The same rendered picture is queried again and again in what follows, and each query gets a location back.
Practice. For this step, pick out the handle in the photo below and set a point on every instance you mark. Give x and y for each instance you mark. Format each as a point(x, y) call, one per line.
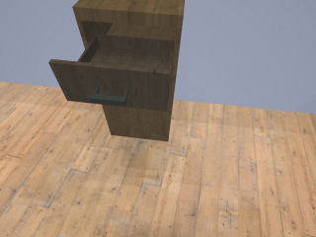
point(96, 98)

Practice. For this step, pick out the cabinet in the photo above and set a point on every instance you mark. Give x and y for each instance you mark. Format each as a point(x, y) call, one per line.
point(144, 19)

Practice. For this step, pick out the drawer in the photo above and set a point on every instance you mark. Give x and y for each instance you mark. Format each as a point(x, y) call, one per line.
point(115, 64)

